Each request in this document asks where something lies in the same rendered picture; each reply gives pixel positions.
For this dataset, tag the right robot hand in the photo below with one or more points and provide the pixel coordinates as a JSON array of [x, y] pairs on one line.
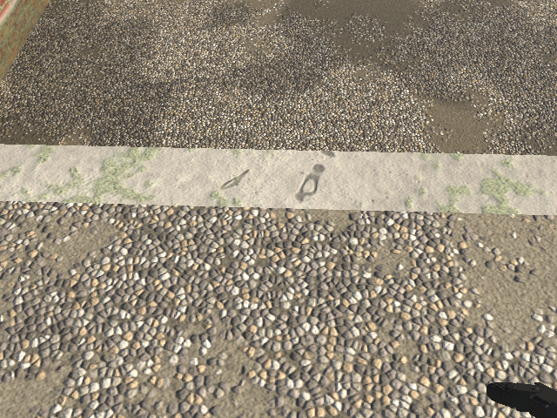
[[539, 400]]

